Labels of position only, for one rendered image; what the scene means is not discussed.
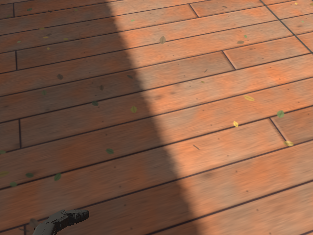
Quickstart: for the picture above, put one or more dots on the robot left hand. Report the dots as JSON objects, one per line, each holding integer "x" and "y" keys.
{"x": 60, "y": 220}

